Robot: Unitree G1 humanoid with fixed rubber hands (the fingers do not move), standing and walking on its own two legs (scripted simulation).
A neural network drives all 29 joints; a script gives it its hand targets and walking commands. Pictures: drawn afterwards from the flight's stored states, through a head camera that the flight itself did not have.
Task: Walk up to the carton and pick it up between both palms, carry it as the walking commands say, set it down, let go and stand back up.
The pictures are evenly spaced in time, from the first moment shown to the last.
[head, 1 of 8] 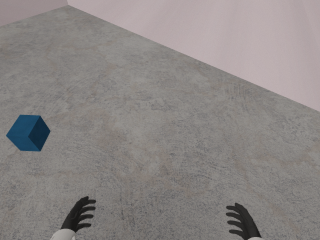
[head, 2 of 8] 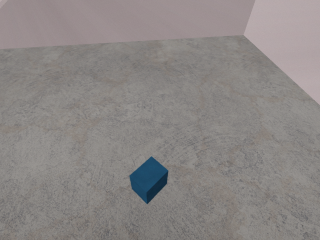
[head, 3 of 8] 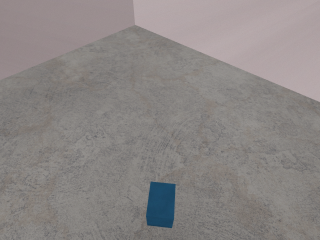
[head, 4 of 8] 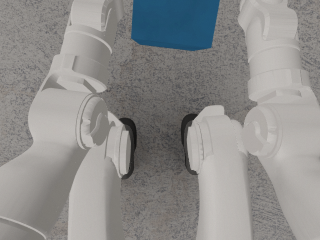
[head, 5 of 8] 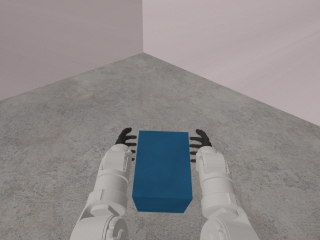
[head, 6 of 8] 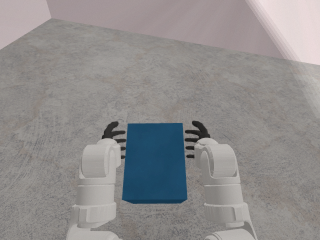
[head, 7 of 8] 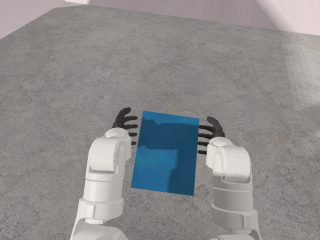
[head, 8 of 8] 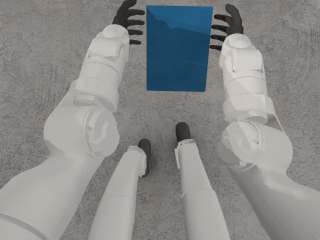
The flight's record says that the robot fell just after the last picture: yes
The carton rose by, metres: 0.70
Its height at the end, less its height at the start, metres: +0.53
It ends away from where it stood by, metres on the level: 1.14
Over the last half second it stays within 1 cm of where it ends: no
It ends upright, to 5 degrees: no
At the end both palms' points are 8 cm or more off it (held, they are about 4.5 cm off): no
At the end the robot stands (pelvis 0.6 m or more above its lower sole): yes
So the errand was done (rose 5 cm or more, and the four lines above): no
